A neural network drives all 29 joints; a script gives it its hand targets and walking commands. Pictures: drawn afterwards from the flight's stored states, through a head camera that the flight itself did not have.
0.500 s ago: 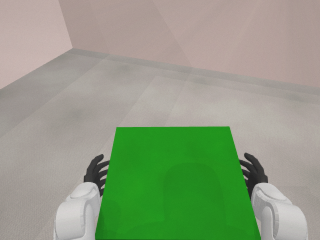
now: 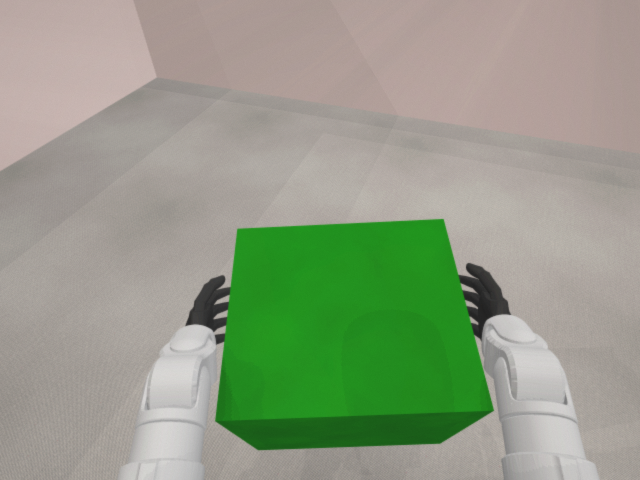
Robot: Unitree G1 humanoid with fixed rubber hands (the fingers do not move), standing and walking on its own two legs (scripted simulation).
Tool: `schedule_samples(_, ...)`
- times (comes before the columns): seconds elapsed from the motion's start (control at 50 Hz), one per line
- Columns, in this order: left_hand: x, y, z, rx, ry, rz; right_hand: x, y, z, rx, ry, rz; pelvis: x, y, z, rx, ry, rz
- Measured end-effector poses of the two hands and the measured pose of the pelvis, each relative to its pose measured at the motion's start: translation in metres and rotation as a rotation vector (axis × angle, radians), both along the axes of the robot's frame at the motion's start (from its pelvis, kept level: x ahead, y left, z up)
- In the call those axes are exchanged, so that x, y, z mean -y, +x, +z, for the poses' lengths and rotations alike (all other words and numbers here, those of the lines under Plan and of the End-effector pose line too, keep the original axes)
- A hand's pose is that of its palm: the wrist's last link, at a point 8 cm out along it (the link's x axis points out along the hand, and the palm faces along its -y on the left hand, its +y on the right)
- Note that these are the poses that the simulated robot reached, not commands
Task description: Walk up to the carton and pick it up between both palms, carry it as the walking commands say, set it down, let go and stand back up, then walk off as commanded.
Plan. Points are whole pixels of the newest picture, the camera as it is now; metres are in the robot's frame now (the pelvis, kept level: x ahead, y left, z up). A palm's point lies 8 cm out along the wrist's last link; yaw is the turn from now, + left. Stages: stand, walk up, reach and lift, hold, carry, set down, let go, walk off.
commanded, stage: set down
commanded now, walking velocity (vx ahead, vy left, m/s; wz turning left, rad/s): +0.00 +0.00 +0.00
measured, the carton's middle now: (344, 342) +0.33 -0.02 -0.02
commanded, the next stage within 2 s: none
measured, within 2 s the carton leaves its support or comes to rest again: neither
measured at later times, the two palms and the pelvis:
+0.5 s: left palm (225, 337) +0.34 +0.16 -0.02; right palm (482, 332) +0.33 -0.21 +0.00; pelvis +0.05 -0.01 +0.01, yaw +0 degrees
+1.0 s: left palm (248, 368) +0.35 +0.14 -0.12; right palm (476, 368) +0.33 -0.23 -0.10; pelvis -0.01 -0.01 -0.05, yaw +1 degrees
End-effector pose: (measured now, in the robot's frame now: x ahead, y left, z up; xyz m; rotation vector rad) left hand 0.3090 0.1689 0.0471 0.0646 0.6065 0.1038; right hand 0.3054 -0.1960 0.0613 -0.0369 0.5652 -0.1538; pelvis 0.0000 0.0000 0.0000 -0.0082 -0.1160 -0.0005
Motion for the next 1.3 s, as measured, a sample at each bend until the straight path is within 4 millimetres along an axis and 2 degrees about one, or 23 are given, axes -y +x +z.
schedule_samples(0.06, 0.005, 0.013, 0.022, 0.029, 0.007, -0.009, 0.005, 0.006, 0.015, 0.028, 0.034, -0.026, 0.001, 0.013, 0.005, -0.004, -0.003, 0.012)
schedule_samples(0.12, 0.012, 0.022, 0.027, -0.001, -0.014, -0.025, 0.012, 0.001, 0.013, -0.002, 0.052, -0.065, 0.002, 0.025, 0.008, 0.009, -0.005, 0.018)
schedule_samples(0.16, 0.018, 0.025, 0.016, -0.054, -0.026, -0.038, 0.017, -0.003, 0.003, -0.051, 0.061, -0.092, 0.003, 0.031, 0.009, 0.024, -0.005, 0.014)
schedule_samples(0.26, 0.026, 0.019, -0.027, -0.192, -0.021, -0.055, 0.025, -0.010, -0.034, -0.191, 0.052, -0.104, 0.005, 0.039, 0.009, 0.010, -0.003, -0.004)
schedule_samples(0.34, 0.023, 0.013, -0.055, -0.215, -0.031, -0.047, 0.022, -0.003, -0.049, -0.212, 0.013, -0.070, 0.007, 0.042, 0.009, -0.039, 0.000, -0.011)
schedule_samples(0.4, 0.019, 0.016, -0.063, -0.172, -0.048, -0.027, 0.017, 0.009, -0.050, -0.170, 0.003, -0.054, 0.009, 0.046, 0.008, -0.097, 0.004, -0.013)
schedule_samples(0.5, 0.013, 0.034, -0.064, -0.134, -0.043, -0.018, 0.012, 0.023, -0.058, -0.132, 0.017, -0.059, 0.009, 0.053, 0.006, -0.172, -0.002, 0.007)
schedule_samples(0.56, 0.015, 0.042, -0.068, -0.142, -0.030, -0.035, 0.014, 0.023, -0.069, -0.139, 0.026, -0.077, 0.007, 0.056, 0.004, -0.201, -0.005, 0.021)
schedule_samples(0.64, 0.021, 0.042, -0.080, -0.170, -0.019, -0.055, 0.020, 0.012, -0.088, -0.167, 0.030, -0.093, 0.002, 0.057, 0.002, -0.230, -0.005, 0.029)
schedule_samples(0.74, 0.030, 0.034, -0.105, -0.195, -0.020, -0.060, 0.028, 0.003, -0.110, -0.189, 0.035, -0.101, -0.001, 0.046, -0.004, -0.278, 0.003, 0.018)
schedule_samples(0.9, 0.033, 0.027, -0.148, -0.154, -0.039, -0.029, 0.032, 0.013, -0.143, -0.152, 0.023, -0.072, 0.007, 0.012, -0.027, -0.392, 0.015, 0.007)
schedule_samples(0.98, 0.032, 0.035, -0.165, -0.130, -0.059, -0.031, 0.030, 0.018, -0.156, -0.130, 0.024, -0.088, 0.013, -0.006, -0.044, -0.433, 0.006, 0.022)
schedule_samples(1.08, 0.029, 0.047, -0.174, -0.109, -0.050, -0.032, 0.027, 0.030, -0.168, -0.109, 0.033, -0.090, 0.016, -0.025, -0.063, -0.464, -0.005, 0.030)
schedule_samples(1.3, 0.035, 0.071, -0.196, -0.143, -0.013, -0.058, 0.032, 0.042, -0.207, -0.141, 0.063, -0.107, 0.011, -0.041, -0.095, -0.541, -0.006, 0.020)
